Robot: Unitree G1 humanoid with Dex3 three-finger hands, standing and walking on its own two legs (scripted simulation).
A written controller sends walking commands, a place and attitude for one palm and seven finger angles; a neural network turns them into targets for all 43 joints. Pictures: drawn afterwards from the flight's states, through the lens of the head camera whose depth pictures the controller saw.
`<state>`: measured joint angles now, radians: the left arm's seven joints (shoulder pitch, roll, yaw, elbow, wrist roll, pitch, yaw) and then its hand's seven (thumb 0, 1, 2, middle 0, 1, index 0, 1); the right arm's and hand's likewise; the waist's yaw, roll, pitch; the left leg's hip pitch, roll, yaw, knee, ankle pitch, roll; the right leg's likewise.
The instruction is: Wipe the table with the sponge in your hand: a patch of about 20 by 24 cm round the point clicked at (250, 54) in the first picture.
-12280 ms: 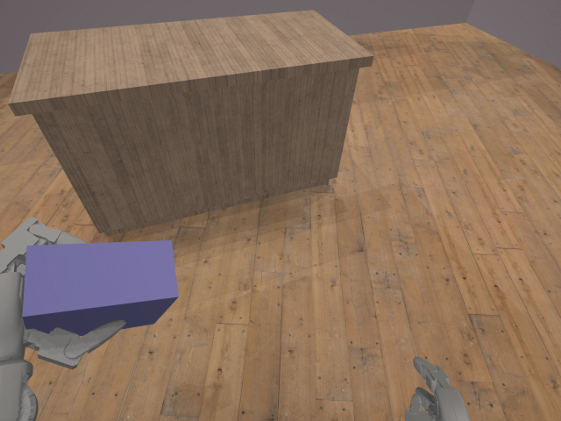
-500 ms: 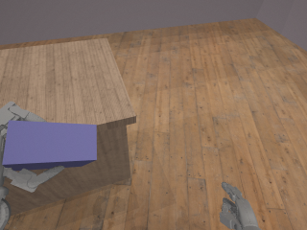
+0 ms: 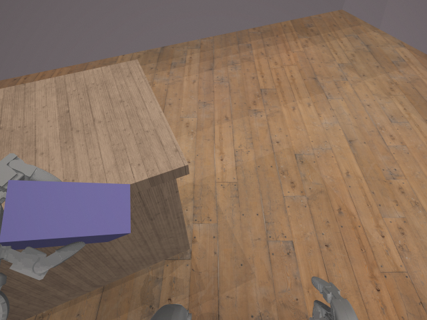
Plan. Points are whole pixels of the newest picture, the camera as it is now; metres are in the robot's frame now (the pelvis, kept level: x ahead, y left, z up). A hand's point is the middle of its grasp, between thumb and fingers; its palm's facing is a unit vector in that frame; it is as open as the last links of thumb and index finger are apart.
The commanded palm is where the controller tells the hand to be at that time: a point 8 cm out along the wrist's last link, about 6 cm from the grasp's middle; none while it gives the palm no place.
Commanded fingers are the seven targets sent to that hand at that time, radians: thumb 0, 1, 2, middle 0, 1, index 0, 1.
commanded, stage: shuffle to correct the standing spot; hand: left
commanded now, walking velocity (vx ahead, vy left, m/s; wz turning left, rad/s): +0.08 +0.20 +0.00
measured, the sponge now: (86, 216) +0.23 +0.19 +0.15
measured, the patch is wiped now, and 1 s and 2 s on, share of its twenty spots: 0.00 0.00 0.00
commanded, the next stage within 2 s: come to a stop and stand still in 1.68 s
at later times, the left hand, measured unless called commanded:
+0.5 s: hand out of the picture +0.23 +0.35 +0.18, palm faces +0.43 -0.80 -0.42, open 10.7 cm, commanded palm +0.17 +0.39 +0.18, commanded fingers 0.00 0.10 1.30 -1.20 -1.60 -1.20 -1.60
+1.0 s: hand out of the picture +0.23 +0.43 +0.17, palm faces +0.41 -0.81 -0.42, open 10.7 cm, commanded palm +0.18 +0.47 +0.18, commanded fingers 0.00 0.10 1.30 -1.20 -1.60 -1.20 -1.60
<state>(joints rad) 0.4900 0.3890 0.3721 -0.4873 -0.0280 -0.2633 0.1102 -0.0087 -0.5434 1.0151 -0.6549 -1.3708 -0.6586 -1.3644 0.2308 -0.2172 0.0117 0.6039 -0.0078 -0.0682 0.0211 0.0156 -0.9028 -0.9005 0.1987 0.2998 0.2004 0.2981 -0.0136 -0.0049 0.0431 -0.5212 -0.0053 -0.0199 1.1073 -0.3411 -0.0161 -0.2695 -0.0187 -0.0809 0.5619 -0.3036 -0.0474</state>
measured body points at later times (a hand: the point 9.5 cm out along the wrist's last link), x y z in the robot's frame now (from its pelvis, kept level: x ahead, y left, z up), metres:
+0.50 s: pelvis +0.01 +0.11 -0.02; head +0.04 +0.12 +0.43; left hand +0.20 +0.39 +0.20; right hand +0.20 -0.11 -0.10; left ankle +0.04 +0.23 -0.74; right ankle -0.01 -0.06 -0.71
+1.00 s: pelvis +0.02 +0.19 +0.00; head +0.04 +0.19 +0.44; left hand +0.20 +0.47 +0.19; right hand +0.18 -0.08 -0.08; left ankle +0.05 +0.35 -0.73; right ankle +0.02 +0.05 -0.73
